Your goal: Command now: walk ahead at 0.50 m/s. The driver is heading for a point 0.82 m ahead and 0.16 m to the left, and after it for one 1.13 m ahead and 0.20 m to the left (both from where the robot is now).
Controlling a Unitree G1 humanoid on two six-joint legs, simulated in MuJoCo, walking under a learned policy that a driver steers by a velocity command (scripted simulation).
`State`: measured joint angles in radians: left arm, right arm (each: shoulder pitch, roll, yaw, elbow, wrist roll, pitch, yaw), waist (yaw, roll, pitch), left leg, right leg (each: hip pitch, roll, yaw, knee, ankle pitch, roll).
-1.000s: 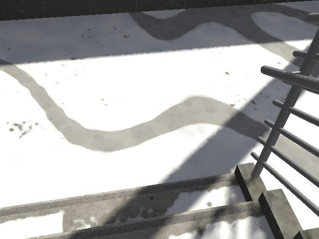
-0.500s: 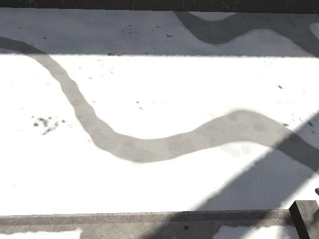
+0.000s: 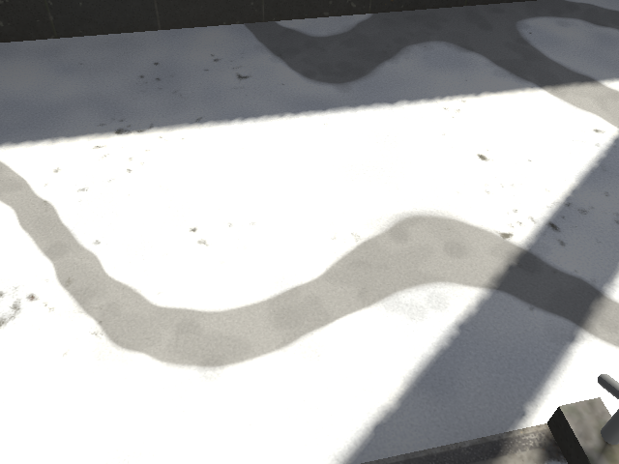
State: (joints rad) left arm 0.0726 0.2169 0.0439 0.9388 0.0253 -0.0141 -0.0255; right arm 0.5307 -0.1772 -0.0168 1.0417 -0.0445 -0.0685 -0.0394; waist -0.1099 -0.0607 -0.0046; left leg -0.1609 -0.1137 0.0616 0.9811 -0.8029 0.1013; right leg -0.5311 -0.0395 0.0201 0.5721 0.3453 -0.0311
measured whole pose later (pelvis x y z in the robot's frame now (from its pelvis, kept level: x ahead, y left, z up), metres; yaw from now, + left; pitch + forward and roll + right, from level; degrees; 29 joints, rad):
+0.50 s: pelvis +0.27 -0.02 -0.13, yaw -1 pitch -1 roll -2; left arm 0.53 0.18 0.02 1.08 0.01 -0.07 0.02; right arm 0.14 -0.24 -0.06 0.95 -0.05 -0.02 0.04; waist 0.05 0.03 -0.01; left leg -0.63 0.07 -0.07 0.74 0.43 0.04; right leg -0.21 0.08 -0.08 0.84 -0.61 -0.09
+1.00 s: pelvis +0.54 +0.02 -0.28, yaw +4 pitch +0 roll +1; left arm 0.11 0.23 0.06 0.96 0.05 -0.02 -0.03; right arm 0.55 -0.18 -0.04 1.07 -0.02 -0.08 -0.02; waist -0.06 -0.04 0.01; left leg -0.17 -0.11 0.00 0.65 -0.47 0.10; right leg -0.70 -0.10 0.06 0.83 0.29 -0.01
